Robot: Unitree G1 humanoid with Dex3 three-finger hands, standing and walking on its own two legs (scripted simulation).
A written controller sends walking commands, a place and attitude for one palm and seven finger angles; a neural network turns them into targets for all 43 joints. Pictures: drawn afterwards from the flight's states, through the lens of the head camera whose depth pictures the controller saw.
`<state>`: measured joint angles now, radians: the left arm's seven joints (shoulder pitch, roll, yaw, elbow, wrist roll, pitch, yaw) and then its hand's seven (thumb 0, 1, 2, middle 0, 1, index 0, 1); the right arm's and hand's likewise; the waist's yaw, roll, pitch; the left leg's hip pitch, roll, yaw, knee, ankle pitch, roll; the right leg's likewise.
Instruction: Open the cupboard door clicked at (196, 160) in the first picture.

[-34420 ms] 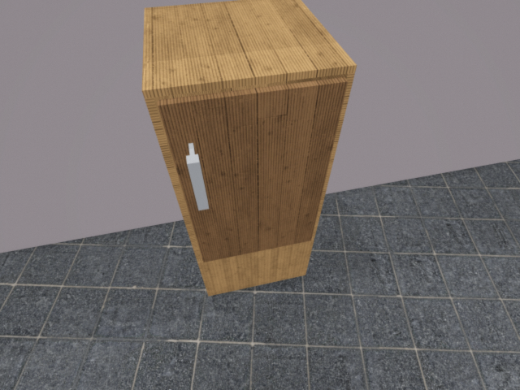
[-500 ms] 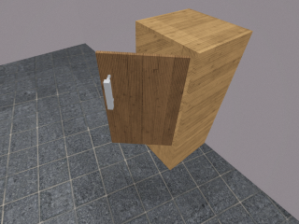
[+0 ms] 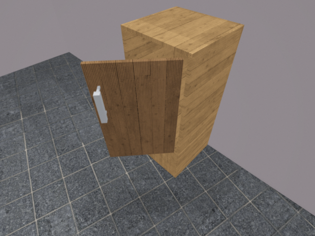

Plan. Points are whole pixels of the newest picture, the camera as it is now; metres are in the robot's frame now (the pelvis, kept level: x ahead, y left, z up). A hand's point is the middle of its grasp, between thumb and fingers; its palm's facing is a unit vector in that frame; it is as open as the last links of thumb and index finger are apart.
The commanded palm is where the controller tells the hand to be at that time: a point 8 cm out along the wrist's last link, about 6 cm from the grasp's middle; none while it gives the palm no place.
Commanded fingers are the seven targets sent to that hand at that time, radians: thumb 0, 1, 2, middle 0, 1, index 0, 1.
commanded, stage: shuffle to correct the standing spot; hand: left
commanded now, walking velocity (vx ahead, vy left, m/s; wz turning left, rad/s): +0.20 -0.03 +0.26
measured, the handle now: (101, 104) +0.61 +0.23 -0.03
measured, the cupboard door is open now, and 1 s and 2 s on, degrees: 49 49 49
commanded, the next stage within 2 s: come to a stop and stand still in 0.26 s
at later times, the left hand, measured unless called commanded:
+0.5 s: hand out of the picture +0.07 +0.19 -0.19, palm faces +0.07 -0.99 -0.14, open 7.3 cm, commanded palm none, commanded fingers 0.00 0.90 0.90 -0.20 -0.30 -0.20 -0.30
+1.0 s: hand out of the picture +0.15 +0.20 -0.18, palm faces +0.11 -0.98 -0.18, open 7.3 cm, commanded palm none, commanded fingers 0.00 0.90 0.90 -0.20 -0.30 -0.20 -0.30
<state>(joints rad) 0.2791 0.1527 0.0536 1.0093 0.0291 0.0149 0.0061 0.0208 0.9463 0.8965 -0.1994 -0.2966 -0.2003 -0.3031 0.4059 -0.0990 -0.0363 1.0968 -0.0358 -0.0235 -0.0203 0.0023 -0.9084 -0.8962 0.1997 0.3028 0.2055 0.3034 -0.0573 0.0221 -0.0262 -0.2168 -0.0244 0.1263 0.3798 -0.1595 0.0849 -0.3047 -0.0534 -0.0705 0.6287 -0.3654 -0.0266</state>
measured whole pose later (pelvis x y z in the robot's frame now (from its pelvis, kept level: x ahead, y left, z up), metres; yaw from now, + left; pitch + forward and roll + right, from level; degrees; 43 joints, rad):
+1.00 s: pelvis +0.08 +0.02 -0.01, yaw +3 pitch -2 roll +0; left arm 0.18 0.17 0.05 0.97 0.02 0.05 0.03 0.01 0.92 0.90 -0.20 -0.30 -0.20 -0.30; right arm 0.23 -0.14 -0.04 1.02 -0.03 0.03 -0.03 0.00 -0.92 -0.90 0.20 0.30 0.20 0.30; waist 0.00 -0.04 0.06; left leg -0.22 -0.01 0.08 0.55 -0.30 0.05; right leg -0.33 -0.06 -0.07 0.59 -0.27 0.01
